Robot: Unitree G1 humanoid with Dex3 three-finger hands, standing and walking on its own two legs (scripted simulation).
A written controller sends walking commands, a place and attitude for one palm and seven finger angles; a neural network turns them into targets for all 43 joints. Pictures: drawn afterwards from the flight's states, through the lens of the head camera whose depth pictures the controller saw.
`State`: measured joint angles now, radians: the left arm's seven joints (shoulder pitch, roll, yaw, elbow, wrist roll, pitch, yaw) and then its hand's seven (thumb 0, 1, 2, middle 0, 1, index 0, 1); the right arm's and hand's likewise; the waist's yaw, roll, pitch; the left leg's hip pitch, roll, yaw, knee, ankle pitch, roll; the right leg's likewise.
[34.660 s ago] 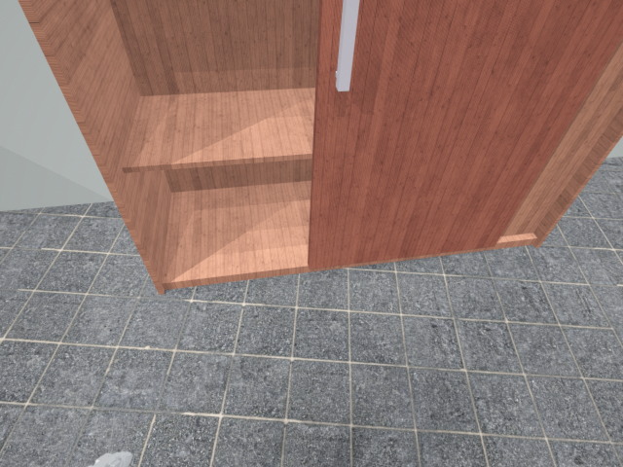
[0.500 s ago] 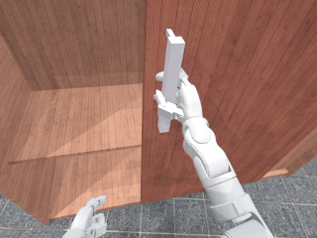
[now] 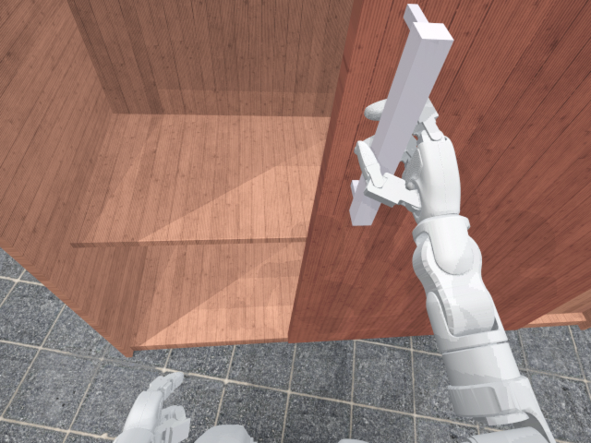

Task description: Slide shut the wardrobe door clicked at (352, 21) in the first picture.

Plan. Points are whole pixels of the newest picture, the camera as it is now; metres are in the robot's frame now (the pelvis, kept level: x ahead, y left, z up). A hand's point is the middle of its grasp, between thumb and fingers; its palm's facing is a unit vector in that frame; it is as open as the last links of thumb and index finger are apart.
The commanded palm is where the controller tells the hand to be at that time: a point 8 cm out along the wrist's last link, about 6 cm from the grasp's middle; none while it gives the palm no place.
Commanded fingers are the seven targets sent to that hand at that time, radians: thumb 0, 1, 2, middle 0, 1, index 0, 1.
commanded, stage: step sideways, sliding the door along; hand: right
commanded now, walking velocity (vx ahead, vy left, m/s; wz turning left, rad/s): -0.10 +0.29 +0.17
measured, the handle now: (382, 135) +0.42 -0.05 +0.20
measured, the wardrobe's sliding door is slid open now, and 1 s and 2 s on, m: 0.49 0.35 0.00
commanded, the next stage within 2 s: none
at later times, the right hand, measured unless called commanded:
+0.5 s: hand (336, 170) +0.37 +0.00 +0.18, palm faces +0.09 +0.99 -0.09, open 6.4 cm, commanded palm +0.34 +0.01 +0.20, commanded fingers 0.00 -0.90 -0.90 0.45 1.40 0.45 1.40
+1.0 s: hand (231, 170) +0.36 +0.11 +0.18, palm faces +0.16 +0.98 -0.12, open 6.6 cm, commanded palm +0.32 +0.13 +0.20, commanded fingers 0.00 -0.90 -0.90 0.45 1.40 0.45 1.40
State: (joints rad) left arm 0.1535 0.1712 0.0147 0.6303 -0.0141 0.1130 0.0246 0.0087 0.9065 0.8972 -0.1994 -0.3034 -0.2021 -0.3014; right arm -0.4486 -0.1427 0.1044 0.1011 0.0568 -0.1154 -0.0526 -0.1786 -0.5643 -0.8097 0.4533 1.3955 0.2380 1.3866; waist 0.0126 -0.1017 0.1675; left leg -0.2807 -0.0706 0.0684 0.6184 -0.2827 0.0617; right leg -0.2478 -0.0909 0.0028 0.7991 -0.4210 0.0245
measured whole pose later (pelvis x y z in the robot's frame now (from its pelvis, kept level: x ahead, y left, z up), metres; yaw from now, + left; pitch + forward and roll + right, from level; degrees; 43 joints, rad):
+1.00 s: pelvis +0.01 +0.24 +0.00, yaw +1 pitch -5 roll +1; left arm 0.00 0.18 0.02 0.58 -0.05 0.02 -0.02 0.01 0.91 0.90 -0.20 -0.30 -0.20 -0.30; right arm -0.26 -0.14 -0.02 -0.20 0.03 -0.06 -0.15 -0.10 -0.66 -0.82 0.46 1.40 0.22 1.30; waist -0.08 -0.09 0.26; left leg -0.27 0.03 0.06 0.67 -0.31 -0.01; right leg -0.33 -0.15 0.07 1.03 -0.58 0.02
